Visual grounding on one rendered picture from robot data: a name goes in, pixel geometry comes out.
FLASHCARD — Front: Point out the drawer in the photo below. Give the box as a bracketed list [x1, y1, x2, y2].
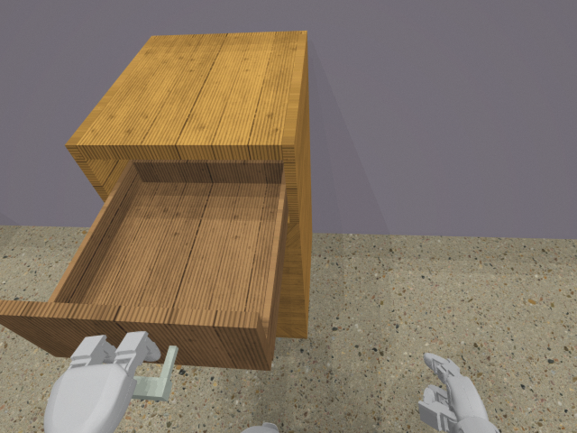
[0, 160, 289, 371]

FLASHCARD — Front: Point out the robot left hand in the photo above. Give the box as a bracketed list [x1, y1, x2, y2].
[43, 331, 161, 433]

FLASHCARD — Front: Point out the robot right hand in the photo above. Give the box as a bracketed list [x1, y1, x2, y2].
[418, 353, 489, 433]

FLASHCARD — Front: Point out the handle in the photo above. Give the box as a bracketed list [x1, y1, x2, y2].
[101, 342, 179, 401]

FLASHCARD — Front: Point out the cabinet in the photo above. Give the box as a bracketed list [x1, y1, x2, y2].
[65, 31, 312, 339]

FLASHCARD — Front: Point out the left robot shin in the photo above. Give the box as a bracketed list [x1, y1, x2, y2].
[262, 422, 279, 432]

